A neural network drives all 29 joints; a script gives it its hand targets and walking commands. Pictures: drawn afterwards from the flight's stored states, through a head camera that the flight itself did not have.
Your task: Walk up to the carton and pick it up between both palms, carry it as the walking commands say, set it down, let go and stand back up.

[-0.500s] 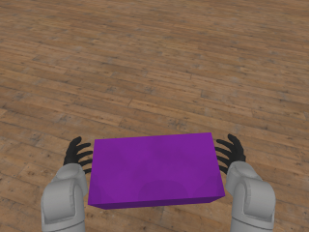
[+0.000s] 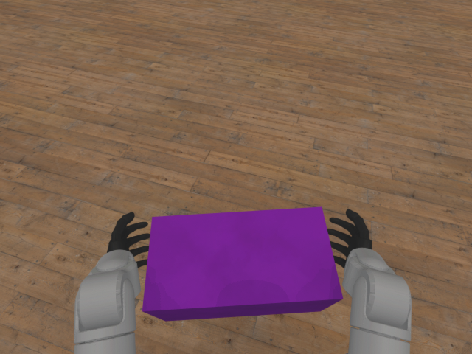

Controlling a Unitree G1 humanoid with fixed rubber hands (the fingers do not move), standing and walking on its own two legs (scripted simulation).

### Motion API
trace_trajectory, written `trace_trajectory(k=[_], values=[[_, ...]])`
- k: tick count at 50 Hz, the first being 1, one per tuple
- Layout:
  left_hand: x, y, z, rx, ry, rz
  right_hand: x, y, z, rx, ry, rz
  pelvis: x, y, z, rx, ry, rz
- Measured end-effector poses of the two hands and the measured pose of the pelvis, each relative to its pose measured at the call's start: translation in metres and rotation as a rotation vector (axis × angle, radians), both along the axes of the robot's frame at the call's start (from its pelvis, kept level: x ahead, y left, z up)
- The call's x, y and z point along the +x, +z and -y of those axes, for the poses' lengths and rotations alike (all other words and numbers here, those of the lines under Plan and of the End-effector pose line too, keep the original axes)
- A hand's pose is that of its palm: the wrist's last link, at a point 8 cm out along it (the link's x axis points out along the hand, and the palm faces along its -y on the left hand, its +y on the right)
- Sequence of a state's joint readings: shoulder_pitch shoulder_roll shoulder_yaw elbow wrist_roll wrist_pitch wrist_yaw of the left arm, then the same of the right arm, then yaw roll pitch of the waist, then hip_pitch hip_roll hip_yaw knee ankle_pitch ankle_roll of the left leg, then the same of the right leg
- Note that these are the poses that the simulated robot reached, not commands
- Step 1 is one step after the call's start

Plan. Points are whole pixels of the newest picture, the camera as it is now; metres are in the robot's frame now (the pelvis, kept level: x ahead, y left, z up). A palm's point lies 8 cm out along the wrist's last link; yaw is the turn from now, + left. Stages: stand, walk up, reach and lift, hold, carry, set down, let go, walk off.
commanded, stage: carry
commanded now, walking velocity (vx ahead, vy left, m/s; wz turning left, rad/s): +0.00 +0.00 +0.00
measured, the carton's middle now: (240, 266) +0.28 -0.02 -0.01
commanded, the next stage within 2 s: none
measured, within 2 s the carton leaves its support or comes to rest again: neither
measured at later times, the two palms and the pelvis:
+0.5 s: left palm (113, 261) +0.26 +0.19 +0.05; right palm (341, 251) +0.27 -0.18 +0.06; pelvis +0.00 +0.01 +0.00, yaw +0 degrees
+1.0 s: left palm (116, 253) +0.28 +0.19 +0.04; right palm (335, 243) +0.29 -0.18 +0.05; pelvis +0.02 +0.01 +0.00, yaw +1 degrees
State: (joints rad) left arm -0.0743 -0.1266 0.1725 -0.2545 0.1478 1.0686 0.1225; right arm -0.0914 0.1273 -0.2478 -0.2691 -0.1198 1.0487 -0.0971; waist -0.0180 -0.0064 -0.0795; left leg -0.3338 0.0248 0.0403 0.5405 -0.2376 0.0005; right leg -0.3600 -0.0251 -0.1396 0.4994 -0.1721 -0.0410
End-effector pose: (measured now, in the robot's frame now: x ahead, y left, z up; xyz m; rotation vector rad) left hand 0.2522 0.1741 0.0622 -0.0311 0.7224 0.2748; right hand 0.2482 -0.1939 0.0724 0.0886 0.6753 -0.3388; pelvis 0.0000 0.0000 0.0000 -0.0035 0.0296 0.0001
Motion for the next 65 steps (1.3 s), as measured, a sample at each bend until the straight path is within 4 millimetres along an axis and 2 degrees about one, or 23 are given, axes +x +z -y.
trace_trajectory(k=[4,10,19,26,29,33,43,47,53,65], values=[[0.0,-0.005,-0.003,-0.004,-0.007,0.001,0.0,-0.001,-0.003,-0.01,0.0,0.002,-0.003,0.0,-0.003,0.0,0.002,-0.004],[0.001,-0.012,-0.009,0.013,0.003,-0.01,0.007,-0.014,-0.009,0.001,0.025,-0.01,-0.003,0.0,-0.006,0.005,0.0,-0.007],[0.003,-0.012,-0.016,0.016,0.017,0.014,0.017,-0.014,-0.015,-0.005,0.051,0.014,0.0,0.0,-0.008,0.002,0.004,-0.013],[0.005,-0.012,-0.016,0.019,0.013,0.02,0.019,-0.014,-0.015,-0.006,0.049,0.021,0.004,0.0,-0.009,0.001,0.006,-0.012],[0.01,-0.02,-0.016,0.019,0.006,-0.004,0.023,-0.022,-0.015,-0.016,0.056,-0.004,0.005,0.0,-0.009,0.001,0.009,-0.011],[0.01,-0.017,-0.015,0.018,0.009,0.013,0.022,-0.02,-0.014,-0.002,0.044,0.014,0.006,-0.001,-0.009,0.002,0.009,-0.014],[0.019,-0.026,-0.016,0.02,0.002,-0.008,0.032,-0.027,-0.015,-0.008,0.051,-0.007,0.012,0.0,-0.009,0.001,0.01,-0.025],[0.02,-0.02,-0.018,0.022,0.009,0.02,0.035,-0.023,-0.017,-0.006,0.057,0.021,0.015,0.0,-0.009,0.0,0.011,-0.024],[0.026,-0.024,-0.02,0.022,0.007,0.007,0.043,-0.025,-0.019,-0.019,0.071,0.009,0.019,0.0,-0.01,-0.002,0.014,-0.021],[0.025,-0.028,-0.02,0.016,0.007,0.011,0.044,-0.028,-0.018,-0.021,0.076,0.013,0.023,0.0,-0.011,-0.001,0.012,-0.011]])
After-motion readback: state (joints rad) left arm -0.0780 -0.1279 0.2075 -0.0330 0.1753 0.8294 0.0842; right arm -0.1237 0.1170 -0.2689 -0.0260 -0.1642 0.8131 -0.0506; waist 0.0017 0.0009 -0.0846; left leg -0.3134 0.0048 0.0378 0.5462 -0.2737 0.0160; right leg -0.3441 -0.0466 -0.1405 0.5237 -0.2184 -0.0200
